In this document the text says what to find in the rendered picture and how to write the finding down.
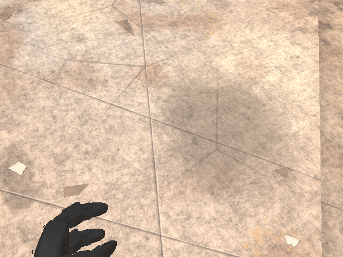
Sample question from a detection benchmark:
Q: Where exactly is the left robot hand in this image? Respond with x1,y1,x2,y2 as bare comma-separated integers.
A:
32,202,117,257

